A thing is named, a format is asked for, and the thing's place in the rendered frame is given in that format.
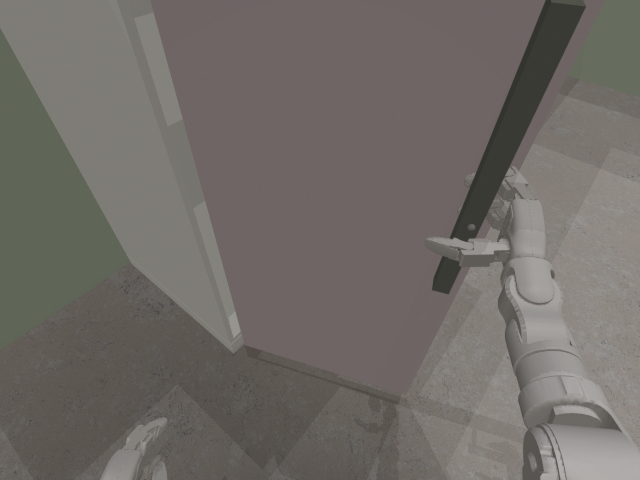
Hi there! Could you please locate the right robot upper arm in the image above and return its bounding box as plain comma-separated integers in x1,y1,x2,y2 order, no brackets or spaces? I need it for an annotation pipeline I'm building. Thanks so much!
522,423,640,480

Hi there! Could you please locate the fridge door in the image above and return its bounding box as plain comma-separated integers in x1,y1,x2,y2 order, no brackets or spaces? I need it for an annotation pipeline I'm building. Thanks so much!
150,0,605,395

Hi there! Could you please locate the right robot forearm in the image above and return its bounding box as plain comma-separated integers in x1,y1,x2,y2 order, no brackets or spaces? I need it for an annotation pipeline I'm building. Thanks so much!
498,257,640,456

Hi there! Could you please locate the left robot hand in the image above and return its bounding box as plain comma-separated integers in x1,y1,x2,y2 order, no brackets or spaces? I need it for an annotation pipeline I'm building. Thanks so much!
100,417,168,480

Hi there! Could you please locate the handle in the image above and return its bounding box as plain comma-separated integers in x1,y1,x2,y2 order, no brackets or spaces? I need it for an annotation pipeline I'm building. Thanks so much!
432,0,586,294

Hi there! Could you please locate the right robot hand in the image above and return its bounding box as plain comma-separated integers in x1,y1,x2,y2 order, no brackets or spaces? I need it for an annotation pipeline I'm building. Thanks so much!
425,166,547,268

